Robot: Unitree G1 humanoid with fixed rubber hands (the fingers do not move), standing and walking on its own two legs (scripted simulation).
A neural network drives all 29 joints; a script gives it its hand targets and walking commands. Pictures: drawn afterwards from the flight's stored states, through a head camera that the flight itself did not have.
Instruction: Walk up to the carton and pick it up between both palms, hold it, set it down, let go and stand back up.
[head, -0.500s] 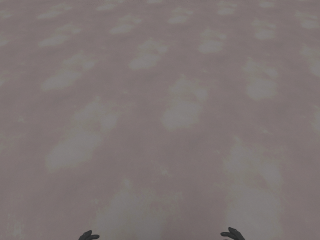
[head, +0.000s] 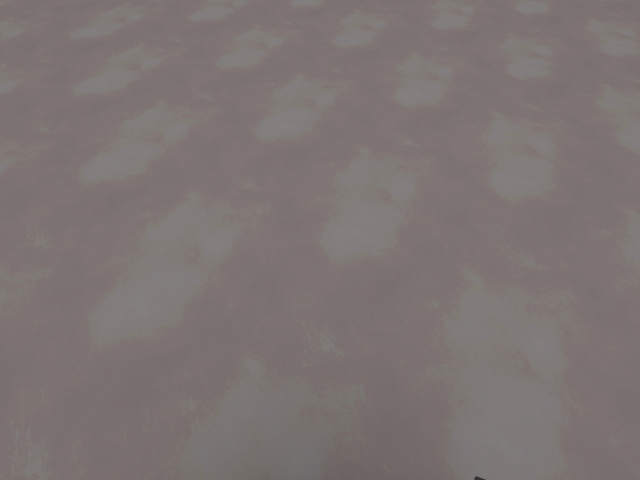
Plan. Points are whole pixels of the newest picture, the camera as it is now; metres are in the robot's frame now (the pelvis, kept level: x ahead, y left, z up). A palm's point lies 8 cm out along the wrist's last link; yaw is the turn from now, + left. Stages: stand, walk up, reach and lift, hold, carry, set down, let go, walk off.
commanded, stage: stand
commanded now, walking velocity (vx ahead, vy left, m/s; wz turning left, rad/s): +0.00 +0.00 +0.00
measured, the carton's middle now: out of the picture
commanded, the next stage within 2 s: walk up in 0.82 s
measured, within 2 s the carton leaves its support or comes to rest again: neither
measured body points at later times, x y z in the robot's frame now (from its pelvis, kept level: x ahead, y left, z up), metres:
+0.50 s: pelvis +0.01 +0.00 +0.01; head +0.02 +0.00 +0.46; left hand +0.04 +0.23 -0.14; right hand +0.04 -0.23 -0.14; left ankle -0.01 +0.12 -0.72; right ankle -0.01 -0.12 -0.72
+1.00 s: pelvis +0.01 +0.00 +0.02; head +0.02 +0.00 +0.47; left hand +0.00 +0.20 -0.15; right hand +0.00 -0.21 -0.15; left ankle -0.01 +0.12 -0.72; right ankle -0.01 -0.12 -0.72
